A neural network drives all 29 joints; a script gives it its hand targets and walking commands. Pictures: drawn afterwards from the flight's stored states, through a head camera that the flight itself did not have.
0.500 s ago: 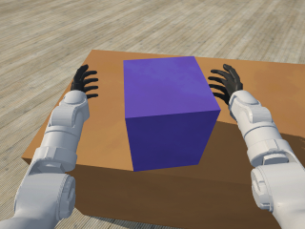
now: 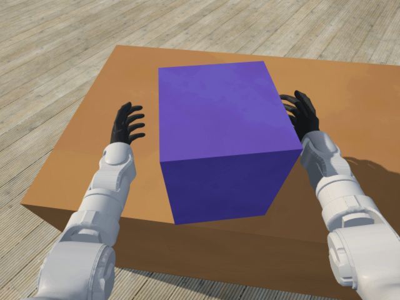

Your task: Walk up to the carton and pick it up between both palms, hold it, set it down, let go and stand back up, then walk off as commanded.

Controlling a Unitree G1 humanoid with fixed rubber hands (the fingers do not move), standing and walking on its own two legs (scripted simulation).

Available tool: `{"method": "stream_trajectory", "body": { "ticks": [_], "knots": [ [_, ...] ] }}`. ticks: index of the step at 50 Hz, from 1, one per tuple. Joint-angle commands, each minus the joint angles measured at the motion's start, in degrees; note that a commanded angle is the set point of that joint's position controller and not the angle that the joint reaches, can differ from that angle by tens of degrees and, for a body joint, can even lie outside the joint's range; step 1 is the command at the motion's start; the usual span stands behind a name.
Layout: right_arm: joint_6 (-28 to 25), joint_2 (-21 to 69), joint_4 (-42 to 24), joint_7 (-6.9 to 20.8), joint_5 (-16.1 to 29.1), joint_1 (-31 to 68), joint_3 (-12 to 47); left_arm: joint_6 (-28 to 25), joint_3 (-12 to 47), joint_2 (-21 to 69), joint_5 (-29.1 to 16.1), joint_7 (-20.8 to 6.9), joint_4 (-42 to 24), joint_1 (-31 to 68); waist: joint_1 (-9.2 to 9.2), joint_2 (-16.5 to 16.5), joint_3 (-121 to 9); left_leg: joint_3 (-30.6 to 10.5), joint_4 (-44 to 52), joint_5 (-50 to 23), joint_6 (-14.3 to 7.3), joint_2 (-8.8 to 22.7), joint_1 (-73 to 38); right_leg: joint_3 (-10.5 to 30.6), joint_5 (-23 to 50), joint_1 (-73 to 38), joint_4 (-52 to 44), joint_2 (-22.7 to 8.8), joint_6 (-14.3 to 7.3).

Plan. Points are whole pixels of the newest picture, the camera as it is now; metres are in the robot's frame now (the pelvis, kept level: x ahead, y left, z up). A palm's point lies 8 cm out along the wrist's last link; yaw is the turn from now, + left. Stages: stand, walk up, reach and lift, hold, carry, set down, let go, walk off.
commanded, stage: reach and lift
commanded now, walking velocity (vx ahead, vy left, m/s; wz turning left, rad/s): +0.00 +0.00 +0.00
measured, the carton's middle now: (216, 148) +0.41 -0.01 +0.07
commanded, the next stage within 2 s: none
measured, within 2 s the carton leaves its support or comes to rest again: leaves its support in 1.82 s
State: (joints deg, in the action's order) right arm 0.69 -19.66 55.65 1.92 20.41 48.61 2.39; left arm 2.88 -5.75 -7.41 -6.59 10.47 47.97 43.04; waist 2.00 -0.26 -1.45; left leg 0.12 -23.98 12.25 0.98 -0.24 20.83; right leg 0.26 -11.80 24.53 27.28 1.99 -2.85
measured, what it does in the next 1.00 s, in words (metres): stands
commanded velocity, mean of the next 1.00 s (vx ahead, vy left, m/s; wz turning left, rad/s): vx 0.00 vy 0.00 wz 0.00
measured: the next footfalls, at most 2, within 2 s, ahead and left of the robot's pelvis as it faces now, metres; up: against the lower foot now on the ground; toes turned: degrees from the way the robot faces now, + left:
none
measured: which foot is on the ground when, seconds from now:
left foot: down 0.00-1.00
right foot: down 0.00-1.00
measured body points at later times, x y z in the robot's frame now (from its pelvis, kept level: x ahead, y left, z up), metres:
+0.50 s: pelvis -0.01 +0.00 +0.00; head +0.03 -0.01 +0.45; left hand +0.41 +0.14 +0.08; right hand +0.44 -0.16 +0.09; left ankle -0.01 +0.13 -0.74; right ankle +0.01 -0.08 -0.74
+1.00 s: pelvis +0.00 +0.00 +0.00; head +0.04 -0.01 +0.45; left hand +0.42 +0.14 +0.09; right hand +0.45 -0.16 +0.09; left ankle -0.01 +0.13 -0.74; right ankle +0.01 -0.08 -0.74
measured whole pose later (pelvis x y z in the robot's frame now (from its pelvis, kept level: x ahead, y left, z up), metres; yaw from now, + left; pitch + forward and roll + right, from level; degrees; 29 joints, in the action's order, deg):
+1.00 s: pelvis +0.00 +0.00 +0.00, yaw +0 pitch +10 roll +1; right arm 2.8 -13.1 55.1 -5.4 19.1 48.1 2.9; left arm 4.3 -8.9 0.9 0.9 13.9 48.0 43.8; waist 2.0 -0.3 -4.7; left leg 0.1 -24.0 11.9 1.0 -0.2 21.6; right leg 0.3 -11.5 25.3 27.3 2.0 -2.8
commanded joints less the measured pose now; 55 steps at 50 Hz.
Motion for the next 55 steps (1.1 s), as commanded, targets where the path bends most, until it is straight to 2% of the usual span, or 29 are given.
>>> {"method": "stream_trajectory", "body": {
  "ticks": [1,5,9,15,17,21,25,29,31,39,41,46,55],
  "knots": [
    [-4.6,-1.9,-12.8,-0.8,-3.0,23.9,4.6,-4.1,-8.1,-3.0,4.7,-1.7,-12.2,17.8,8.46,-5.9,-47.4,2.9,0.1,-25.5,0.5,-0.3,4.0,2.5,47.9,-32.3,1.1,-1.3,5.6],
    [-4.6,-0.3,-14.2,-1.5,-3.5,23.8,3.9,-4.1,-8.4,-0.7,5.6,-1.2,-18.5,18.4,7.68,-5.0,-47.9,2.8,0.1,-26.8,0.9,-0.2,2.3,2.1,47.8,-31.5,0.9,-1.1,5.6],
    [-3.7,1.9,-12.3,-2.1,-4.3,25.1,2.5,-3.6,-8.0,2.6,6.7,-0.1,-20.4,20.9,6.81,-3.8,-44.5,2.6,0.2,-26.1,1.3,0.3,0.2,1.7,42.4,-28.1,-0.4,-0.7,4.8],
    [-1.5,4.8,-7.8,-3.1,-6.6,28.2,0.1,-2.2,-10.4,4.5,10.0,1.6,-14.9,24.4,7.46,-5.1,-35.0,2.3,2.0,-18.2,0.3,1.1,0.6,2.3,28.6,-24.6,-3.0,-0.5,4.0],
    [-0.9,5.1,-6.9,-3.8,-7.6,28.7,-1.0,-1.5,-10.7,4.3,10.5,2.1,-13.3,25.4,7.07,-5.7,-32.0,2.4,2.4,-15.4,0.0,1.2,0.6,2.4,24.0,-23.1,-3.9,-0.5,3.9],
    [-0.5,5.6,-9.4,-5.0,-8.0,31.9,-2.1,-0.7,-9.8,4.1,9.6,3.7,-12.3,28.9,7.43,-6.8,-31.8,2.1,2.3,-11.4,-0.5,1.6,1.5,2.5,17.0,-20.7,-4.2,-0.4,3.3],
    [0.2,6.8,-10.5,-5.5,-8.1,33.4,-2.4,-0.7,-7.9,5.1,7.8,4.5,-10.7,31.2,7.12,-7.3,-32.1,1.9,1.6,-10.3,-0.6,1.7,2.2,2.5,14.7,-19.4,-4.3,-0.6,3.0],
    [0.9,7.3,-9.6,-6.0,-7.7,32.9,-1.9,-0.1,-8.2,5.4,7.6,4.5,-6.7,30.1,7.30,-8.1,-30.8,2.1,1.5,-9.8,-0.8,1.7,2.7,2.7,15.2,-19.1,-4.4,-1.0,3.3],
    [0.7,7.9,-11.0,-6.5,-7.7,32.7,-1.3,0.0,-9.0,5.5,8.0,4.2,-6.0,29.0,7.65,-9.0,-32.4,2.2,1.3,-11.3,-0.9,1.5,3.4,3.2,19.6,-21.1,-3.8,-1.2,3.6],
    [-0.1,10.2,-12.4,-7.0,-8.1,31.4,-1.3,-1.5,-9.2,8.8,9.5,3.3,-9.4,28.3,6.86,-7.1,-36.8,1.9,0.5,-17.8,-0.1,1.6,0.7,2.5,27.9,-23.2,-3.2,-1.0,3.8],
    [-0.1,11.1,-12.7,-7.2,-8.0,31.5,-0.7,-1.6,-9.5,9.4,9.8,3.1,-9.1,27.5,7.24,-7.5,-36.6,2.1,0.4,-18.2,-0.3,1.6,0.6,2.7,28.9,-23.1,-3.1,-1.1,3.9],
    [-0.3,12.6,-11.9,-7.1,-8.7,32.1,-1.4,-2.5,-9.6,10.5,10.7,2.7,-9.2,28.4,6.78,-6.7,-36.6,1.9,0.7,-17.9,-0.2,1.6,0.7,2.5,28.4,-23.3,-3.0,-1.1,3.9],
    [-1.1,17.6,-12.0,-6.1,-12.1,32.3,-3.1,-4.2,-10.8,14.2,13.0,1.2,-7.7,28.8,6.42,-7.6,-36.0,2.3,1.6,-16.1,-0.5,1.2,1.0,2.2,28.1,-24.9,-3.3,-1.8,4.1]
  ]
}}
